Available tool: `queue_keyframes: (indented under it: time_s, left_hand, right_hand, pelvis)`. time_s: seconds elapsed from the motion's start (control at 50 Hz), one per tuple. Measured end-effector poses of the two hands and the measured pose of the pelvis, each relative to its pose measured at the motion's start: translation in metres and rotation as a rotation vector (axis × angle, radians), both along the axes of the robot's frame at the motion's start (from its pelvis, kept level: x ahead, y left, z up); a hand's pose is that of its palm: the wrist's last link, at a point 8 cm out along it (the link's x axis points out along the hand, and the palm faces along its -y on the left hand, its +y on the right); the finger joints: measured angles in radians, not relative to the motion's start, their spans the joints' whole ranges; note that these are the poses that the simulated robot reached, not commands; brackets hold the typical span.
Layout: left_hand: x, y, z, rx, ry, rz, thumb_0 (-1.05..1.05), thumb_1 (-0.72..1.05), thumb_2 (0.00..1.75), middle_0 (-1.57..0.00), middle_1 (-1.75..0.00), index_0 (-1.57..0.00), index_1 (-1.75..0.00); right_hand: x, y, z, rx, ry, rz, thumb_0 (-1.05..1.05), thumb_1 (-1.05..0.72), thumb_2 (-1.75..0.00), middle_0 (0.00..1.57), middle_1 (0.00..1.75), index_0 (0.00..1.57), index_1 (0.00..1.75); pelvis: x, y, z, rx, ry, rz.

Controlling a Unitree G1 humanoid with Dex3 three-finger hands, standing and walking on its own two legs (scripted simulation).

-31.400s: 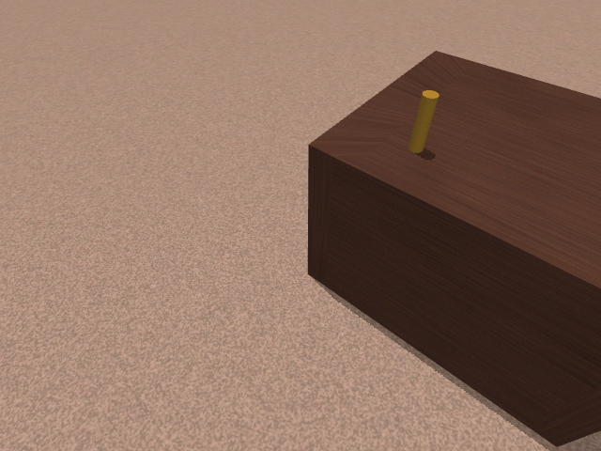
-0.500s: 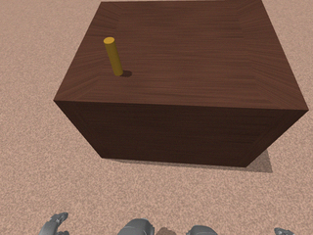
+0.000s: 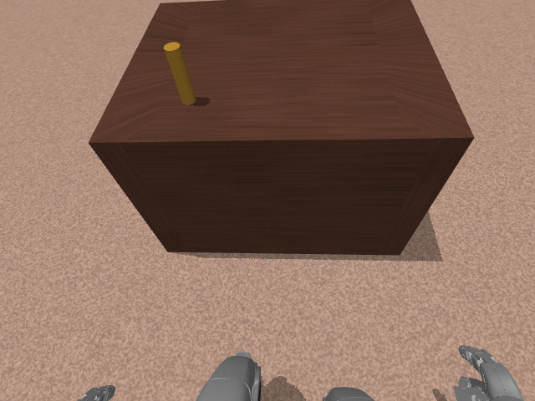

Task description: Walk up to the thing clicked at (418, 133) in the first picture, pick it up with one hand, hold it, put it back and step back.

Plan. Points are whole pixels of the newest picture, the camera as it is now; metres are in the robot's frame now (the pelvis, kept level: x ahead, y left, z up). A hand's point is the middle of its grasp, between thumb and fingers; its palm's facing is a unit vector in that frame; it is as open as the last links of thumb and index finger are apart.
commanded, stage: step back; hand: left
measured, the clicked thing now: (181, 75) +0.84 +0.28 -0.02
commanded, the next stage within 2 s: stand in 1.96 s
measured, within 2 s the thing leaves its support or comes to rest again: neither
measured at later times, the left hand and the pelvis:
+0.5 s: hand out of the picture -0.05 +0.30 -0.14, palm faces +0.10 -0.92 -0.37, open 7.4 cm; pelvis -0.16 +0.02 +0.01, yaw +6 degrees
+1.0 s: hand out of the picture -0.24 +0.29 -0.11, palm faces +0.04 -0.89 -0.46, open 7.4 cm; pelvis -0.30 +0.00 +0.01, yaw +2 degrees
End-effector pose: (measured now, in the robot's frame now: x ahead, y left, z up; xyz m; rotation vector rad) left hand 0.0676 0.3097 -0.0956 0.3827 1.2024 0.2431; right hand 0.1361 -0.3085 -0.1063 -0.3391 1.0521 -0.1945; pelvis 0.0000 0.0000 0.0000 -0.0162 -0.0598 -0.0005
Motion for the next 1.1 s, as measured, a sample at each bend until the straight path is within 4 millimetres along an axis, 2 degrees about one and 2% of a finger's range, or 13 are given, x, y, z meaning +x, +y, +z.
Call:
queue_keyframes:
  time_s: [0.08, 0.2, 0.28, 0.36, 0.42, 0.48, 0.6, 0.74, 0.8, 0.86, 0.92, 1.0, 1.1]
  left_hand:
    - [-0.030, -0.004, 0.018, 0.021, 0.007, 0.026, 0.01, 0.90, 0.90, -0.20, -0.30, -0.20, -0.30]
    - [-0.040, 0.003, 0.030, 0.060, -0.065, 0.024, 0.01, 0.90, 0.90, -0.20, -0.30, -0.20, -0.30]
    - [-0.051, 0.012, 0.025, 0.059, -0.137, 0.026, 0.01, 0.90, 0.90, -0.20, -0.30, -0.20, -0.30]
    - [-0.074, 0.026, 0.006, 0.025, -0.167, 0.036, 0.01, 0.90, 0.90, -0.20, -0.30, -0.20, -0.30]
    - [-0.099, 0.031, -0.005, -0.005, -0.147, 0.058, 0.01, 0.90, 0.90, -0.20, -0.30, -0.20, -0.30]
    - [-0.127, 0.031, -0.005, -0.033, -0.107, 0.081, 0.01, 0.90, 0.90, -0.20, -0.30, -0.20, -0.30]
    - [-0.191, 0.032, -0.006, -0.038, -0.033, 0.101, 0.01, 0.90, 0.90, -0.20, -0.30, -0.20, -0.30]
    - [-0.264, 0.021, -0.011, 0.002, 0.079, 0.053, 0.01, 0.90, 0.90, -0.20, -0.30, -0.20, -0.30]
    - [-0.289, 0.009, -0.004, 0.009, 0.077, 0.052, 0.01, 0.90, 0.90, -0.20, -0.30, -0.20, -0.30]
    - [-0.311, 0.005, 0.008, 0.017, 0.059, 0.055, 0.01, 0.90, 0.90, -0.20, -0.30, -0.20, -0.30]
    - [-0.322, 0.007, 0.020, 0.036, 0.045, 0.062, 0.01, 0.90, 0.90, -0.20, -0.30, -0.20, -0.30]
    - [-0.322, 0.015, 0.026, 0.053, -0.027, 0.052, 0.01, 0.90, 0.90, -0.20, -0.30, -0.20, -0.30]
    - [-0.324, 0.032, 0.016, 0.033, -0.128, 0.071, 0.01, 0.90, 0.90, -0.20, -0.30, -0.20, -0.30]
  right_hand:
    - [-0.042, -0.006, -0.002, 0.020, 0.079, -0.017, 0.00, -0.90, -0.89, 0.21, 0.30, 0.21, 0.30]
    - [-0.108, -0.009, -0.011, -0.002, 0.200, -0.002, 0.00, -0.90, -0.89, 0.21, 0.30, 0.21, 0.30]
    - [-0.139, 0.000, -0.015, -0.019, 0.255, 0.037, 0.01, -0.90, -0.89, 0.21, 0.30, 0.21, 0.30]
    - [-0.159, 0.014, -0.014, -0.039, 0.233, 0.067, 0.01, -0.90, -0.89, 0.21, 0.30, 0.21, 0.30]
    - [-0.177, 0.026, -0.004, -0.041, 0.204, 0.072, 0.01, -0.90, -0.89, 0.21, 0.30, 0.21, 0.30]
    - [-0.192, 0.031, 0.012, -0.050, 0.180, 0.073, 0.00, -0.90, -0.89, 0.21, 0.30, 0.21, 0.30]
    - [-0.198, 0.033, 0.030, -0.064, 0.113, 0.089, 0.01, -0.90, -0.89, 0.21, 0.30, 0.21, 0.30]
    - [-0.211, 0.023, 0.014, -0.020, 0.003, 0.088, 0.00, -0.90, -0.89, 0.21, 0.30, 0.21, 0.30]
    - [-0.233, 0.017, 0.000, 0.010, 0.002, 0.065, 0.00, -0.90, -0.89, 0.21, 0.30, 0.21, 0.30]
    - [-0.263, 0.017, -0.002, 0.038, 0.042, 0.038, 0.00, -0.90, -0.89, 0.21, 0.30, 0.21, 0.30]
    - [-0.296, 0.015, -0.002, 0.051, 0.076, 0.022, 0.00, -0.90, -0.89, 0.21, 0.30, 0.21, 0.30]
    - [-0.340, 0.010, -0.007, 0.029, 0.141, 0.025, 0.00, -0.90, -0.89, 0.21, 0.30, 0.21, 0.30]
    - [-0.382, 0.014, -0.009, -0.018, 0.226, 0.052, 0.01, -0.90, -0.89, 0.21, 0.30, 0.21, 0.30]
  pelvis:
    - [-0.017, -0.004, 0.012, 0.053, 0.015, -0.006]
    - [-0.051, -0.003, 0.013, 0.045, 0.038, 0.048]
    - [-0.081, 0.002, 0.007, 0.034, 0.032, 0.092]
    - [-0.114, 0.014, -0.004, 0.031, 0.018, 0.124]
    - [-0.136, 0.021, -0.003, 0.042, -0.006, 0.103]
    - [-0.151, 0.024, 0.007, -0.005, -0.002, 0.116]
    - [-0.185, 0.021, 0.017, -0.005, 0.033, 0.074]
    - [-0.236, 0.011, 0.003, 0.019, 0.027, 0.002]
    - [-0.258, 0.006, 0.001, -0.022, 0.000, 0.012]
    - [-0.272, 0.001, 0.008, 0.032, 0.010, -0.007]
    - [-0.285, 0.002, 0.014, 0.055, 0.023, 0.005]
    - [-0.302, 0.005, 0.013, 0.041, 0.035, 0.044]
    - [-0.319, 0.014, 0.004, 0.027, 0.021, 0.109]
